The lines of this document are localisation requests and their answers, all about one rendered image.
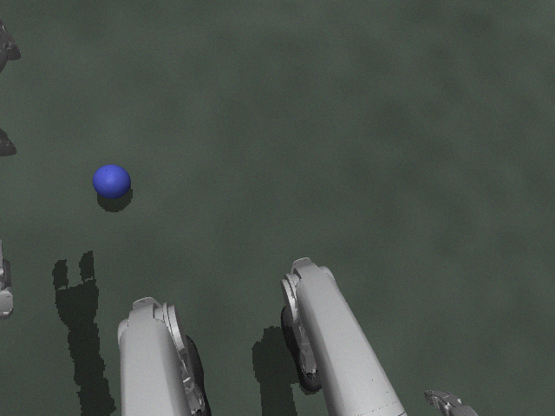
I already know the ball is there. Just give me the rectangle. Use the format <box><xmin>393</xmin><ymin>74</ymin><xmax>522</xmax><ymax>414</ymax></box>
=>
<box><xmin>93</xmin><ymin>165</ymin><xmax>131</xmax><ymax>198</ymax></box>

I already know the left robot foot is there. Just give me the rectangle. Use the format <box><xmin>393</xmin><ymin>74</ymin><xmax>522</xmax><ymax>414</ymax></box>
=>
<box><xmin>186</xmin><ymin>335</ymin><xmax>212</xmax><ymax>416</ymax></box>

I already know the left robot hand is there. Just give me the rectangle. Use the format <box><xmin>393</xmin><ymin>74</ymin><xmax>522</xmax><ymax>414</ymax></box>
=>
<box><xmin>0</xmin><ymin>18</ymin><xmax>21</xmax><ymax>157</ymax></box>

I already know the right robot foot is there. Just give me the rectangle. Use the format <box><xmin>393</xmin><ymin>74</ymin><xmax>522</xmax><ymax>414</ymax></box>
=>
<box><xmin>281</xmin><ymin>306</ymin><xmax>322</xmax><ymax>392</ymax></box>

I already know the right robot hand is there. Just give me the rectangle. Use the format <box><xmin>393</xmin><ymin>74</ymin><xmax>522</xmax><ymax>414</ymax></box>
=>
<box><xmin>424</xmin><ymin>390</ymin><xmax>479</xmax><ymax>416</ymax></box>

